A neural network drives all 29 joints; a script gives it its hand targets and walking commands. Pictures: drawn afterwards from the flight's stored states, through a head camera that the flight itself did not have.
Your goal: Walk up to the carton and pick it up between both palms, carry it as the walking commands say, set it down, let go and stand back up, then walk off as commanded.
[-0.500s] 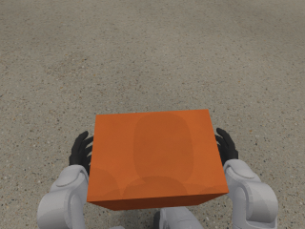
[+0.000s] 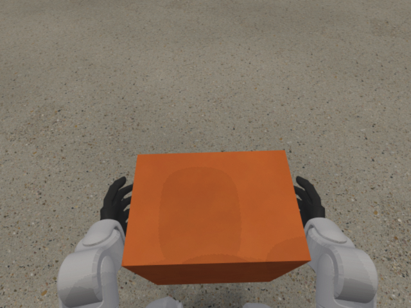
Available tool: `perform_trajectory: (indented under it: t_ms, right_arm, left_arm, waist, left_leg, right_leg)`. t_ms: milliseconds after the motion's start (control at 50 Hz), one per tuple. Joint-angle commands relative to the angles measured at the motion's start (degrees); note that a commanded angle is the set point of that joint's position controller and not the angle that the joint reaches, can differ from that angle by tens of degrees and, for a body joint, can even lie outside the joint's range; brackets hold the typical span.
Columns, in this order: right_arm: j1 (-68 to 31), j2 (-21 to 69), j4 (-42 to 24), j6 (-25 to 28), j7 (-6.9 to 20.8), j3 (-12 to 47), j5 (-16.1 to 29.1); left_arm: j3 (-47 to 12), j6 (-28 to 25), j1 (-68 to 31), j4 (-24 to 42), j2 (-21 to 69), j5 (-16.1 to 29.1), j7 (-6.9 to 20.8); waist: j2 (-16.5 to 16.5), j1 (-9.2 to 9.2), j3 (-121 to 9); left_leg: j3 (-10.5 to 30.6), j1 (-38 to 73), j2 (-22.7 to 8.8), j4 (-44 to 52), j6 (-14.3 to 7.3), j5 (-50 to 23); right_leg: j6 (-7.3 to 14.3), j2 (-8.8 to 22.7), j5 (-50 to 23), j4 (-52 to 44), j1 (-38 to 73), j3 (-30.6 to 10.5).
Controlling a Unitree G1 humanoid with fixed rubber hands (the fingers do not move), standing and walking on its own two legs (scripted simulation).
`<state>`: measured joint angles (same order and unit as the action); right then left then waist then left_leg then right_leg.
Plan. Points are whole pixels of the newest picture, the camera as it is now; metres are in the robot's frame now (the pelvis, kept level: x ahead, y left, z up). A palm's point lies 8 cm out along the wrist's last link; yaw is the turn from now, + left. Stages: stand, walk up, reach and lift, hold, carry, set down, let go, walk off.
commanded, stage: carry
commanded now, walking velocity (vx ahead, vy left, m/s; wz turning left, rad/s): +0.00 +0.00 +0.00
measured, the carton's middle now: (212, 226) +0.25 -0.01 +0.03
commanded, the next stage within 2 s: none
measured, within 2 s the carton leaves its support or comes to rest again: neither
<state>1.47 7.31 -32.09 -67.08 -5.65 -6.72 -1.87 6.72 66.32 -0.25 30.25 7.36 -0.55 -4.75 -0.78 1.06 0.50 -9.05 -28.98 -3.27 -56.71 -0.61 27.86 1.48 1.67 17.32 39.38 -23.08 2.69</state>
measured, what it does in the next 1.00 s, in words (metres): steps on the spot: left foot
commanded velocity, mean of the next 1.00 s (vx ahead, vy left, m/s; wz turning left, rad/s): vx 0.00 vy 0.00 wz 0.00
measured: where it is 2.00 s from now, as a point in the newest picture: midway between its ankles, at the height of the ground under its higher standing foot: outside the picture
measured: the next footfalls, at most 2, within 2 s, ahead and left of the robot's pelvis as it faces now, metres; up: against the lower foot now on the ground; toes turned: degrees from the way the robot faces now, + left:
left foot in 0.10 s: +0.01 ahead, +0.09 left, +0.00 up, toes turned +8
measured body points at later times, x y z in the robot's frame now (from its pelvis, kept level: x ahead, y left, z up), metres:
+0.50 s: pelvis -0.08 +0.01 +0.00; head -0.10 +0.01 +0.45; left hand +0.17 +0.16 +0.09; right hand +0.15 -0.17 +0.09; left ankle -0.03 +0.08 -0.72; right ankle -0.01 -0.11 -0.72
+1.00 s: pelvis -0.07 +0.01 +0.00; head -0.08 +0.02 +0.45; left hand +0.19 +0.16 +0.08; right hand +0.16 -0.17 +0.09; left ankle -0.03 +0.08 -0.72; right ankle -0.01 -0.11 -0.72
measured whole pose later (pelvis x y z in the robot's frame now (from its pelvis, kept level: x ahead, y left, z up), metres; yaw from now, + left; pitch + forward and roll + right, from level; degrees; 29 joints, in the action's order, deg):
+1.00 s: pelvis -0.07 +0.01 +0.00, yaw -2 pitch -1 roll -1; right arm 1.5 7.4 -30.9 -69.1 -5.9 -7.3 -1.9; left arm 6.7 68.4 -0.7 28.5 7.3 -0.5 -5.3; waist 0.1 1.1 -1.4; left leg -10.7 -18.9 -1.9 -38.1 -4.0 18.3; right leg -0.1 1.4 13.0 35.8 -21.5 2.7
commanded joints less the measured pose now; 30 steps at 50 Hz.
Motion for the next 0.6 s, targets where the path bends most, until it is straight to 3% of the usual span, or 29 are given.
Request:
perform_trajectory:
  t_ms: [0, 40, 60, 80, 100, 120, 140, 180, 200, 220, 260, 300, 340, 380, 520, 580]
  right_arm:
    - [-28.7, 46.7, -10.3, 1.3, 7.2, 46.2, 18.1]
    - [-27.6, 46.4, -9.8, 1.1, 7.2, 45.7, 18.0]
    - [-27.3, 46.7, -9.7, 1.1, 7.3, 45.6, 17.9]
    - [-28.0, 47.2, -10.5, 1.4, 7.4, 45.3, 18.0]
    - [-26.5, 46.3, -9.1, 1.3, 7.3, 44.3, 17.6]
    - [-26.4, 46.3, -9.4, 1.7, 7.6, 43.7, 17.8]
    - [-26.1, 46.3, -8.1, 1.3, 7.7, 43.1, 17.4]
    - [-24.7, 45.5, -6.5, 0.6, 7.8, 41.9, 16.4]
    - [-25.6, 45.1, -6.7, 0.4, 7.6, 42.1, 16.5]
    - [-25.2, 44.2, -5.7, 0.1, 7.4, 41.2, 16.0]
    - [-25.6, 43.6, -4.6, -0.4, 7.3, 40.9, 15.5]
    - [-26.2, 43.8, -5.3, -1.0, 7.2, 41.5, 15.6]
    - [-28.3, 43.2, -6.4, -1.4, 7.3, 41.7, 15.6]
    - [-28.1, 43.6, -5.3, -1.7, 7.3, 41.3, 15.4]
    - [-29.2, 43.5, -5.4, -2.1, 6.9, 40.9, 15.4]
    - [-29.1, 43.6, -5.4, -2.2, 6.9, 41.0, 15.4]
  left_arm:
    - [-42.3, -1.2, -23.8, 8.2, 46.8, 16.7, 7.8]
    - [-42.6, -1.0, -23.8, 8.3, 46.6, 16.6, 7.6]
    - [-42.7, -1.0, -23.8, 8.6, 46.1, 16.7, 7.5]
    - [-43.4, -1.1, -24.6, 9.6, 46.6, 17.1, 7.5]
    - [-43.8, -0.8, -24.2, 9.7, 46.6, 16.8, 7.2]
    - [-45.5, -0.7, -26.9, 13.0, 47.1, 17.3, 6.9]
    - [-45.6, -0.4, -28.1, 12.1, 47.2, 17.4, 6.8]
    - [-45.3, 0.2, -27.3, 10.5, 47.2, 17.3, 6.8]
    - [-44.5, 0.5, -26.6, 9.6, 46.9, 17.2, 6.9]
    - [-44.3, 1.0, -26.3, 8.2, 46.4, 17.1, 6.7]
    - [-43.0, 1.5, -26.7, 7.4, 44.7, 16.4, 6.5]
    - [-42.0, 1.8, -26.1, 6.0, 44.6, 16.3, 6.5]
    - [-41.5, 2.2, -26.4, 5.0, 44.7, 16.1, 6.5]
    - [-41.9, 2.3, -28.1, 5.4, 44.7, 16.4, 6.5]
    - [-41.5, 2.7, -29.6, 5.1, 44.9, 16.3, 6.2]
    - [-41.0, 2.8, -29.4, 5.4, 44.6, 16.0, 6.2]
  waist:
    - [13.7, -2.39, -22.3]
    - [13.7, -1.61, -22.8]
    - [12.6, -0.92, -23.4]
    - [8.6, -0.97, -24.1]
    - [-3.9, -0.73, -24.9]
    - [-13.7, -0.92, -22.2]
    - [-13.2, -0.91, -21.4]
    - [-8.4, -1.25, -19.1]
    - [-6.6, -1.56, -18.9]
    - [-7.1, -1.77, -18.5]
    - [-4.4, -1.72, -17.9]
    - [3.3, -1.5, -17.8]
    - [4.7, -1.52, -15.2]
    - [3.0, -1.24, -14.0]
    - [-1.1, -1.29, -13.9]
    - [-0.1, -1.4, -13.9]
  left_leg:
    - [4.0, 5.4, 1.7, 11.5, 0.3, -1.7]
    - [3.6, 12.7, 2.2, 23.5, -0.8, -4.6]
    - [3.9, 19.6, 1.2, 32.0, -1.1, -11.4]
    - [8.9, 25.5, -3.4, 34.7, -2.0, -12.7]
    - [19.3, 30.2, -14.0, 38.3, -4.5, -17.2]
    - [22.4, 26.0, -20.6, 39.4, -7.7, -21.6]
    - [20.4, 21.8, -21.4, 38.0, -9.1, -23.2]
    - [13.4, 16.5, -16.5, 35.8, -6.7, -20.8]
    - [11.5, 15.0, -14.7, 34.7, -5.5, -19.3]
    - [10.4, 13.6, -12.9, 34.1, -4.5, -16.9]
    - [8.4, 11.8, -9.5, 31.8, -2.7, -12.3]
    - [6.7, 10.9, -5.9, 29.1, -2.0, -4.7]
    - [6.5, 10.2, -4.2, 29.0, -2.0, -1.1]
    - [8.1, 11.3, -4.9, 31.7, -2.8, 2.4]
    - [9.4, 11.2, -7.0, 35.2, -3.4, 4.7]
    - [9.1, 10.9, -7.2, 34.8, -3.3, 3.2]
  right_leg:
    - [8.3, 14.1, -18.0, -20.1, 11.9, -17.8]
    - [6.9, 12.5, -12.9, -20.0, 9.8, -16.9]
    - [4.3, 11.3, -10.0, -19.2, 6.5, -14.7]
    - [1.3, 9.0, -7.7, -15.7, 2.1, -11.7]
    - [-1.6, 4.3, -8.5, -6.0, -3.2, -4.7]
    - [-2.9, 1.7, 1.3, -4.8, -5.6, -0.8]
    - [-2.6, 2.5, 4.7, -0.6, -2.3, -0.6]
    - [-2.0, 2.4, 1.5, -0.6, 2.0, 0.0]
    - [-1.6, 2.0, -2.2, -3.8, 4.7, 0.6]
    - [-1.4, 1.7, -4.9, -6.7, 6.6, 0.8]
    - [-0.6, 4.0, -7.6, -12.0, 9.4, -2.1]
    - [1.1, 6.7, -0.1, -17.1, 7.6, -8.3]
    - [1.3, 7.4, 10.4, -21.0, 3.6, -10.7]
    - [0.6, 6.0, 13.7, -20.3, 0.0, -9.1]
    - [-0.3, 3.5, 9.1, -16.1, 0.0, -5.5]
    - [-0.2, 3.3, 6.7, -15.8, 0.9, -5.2]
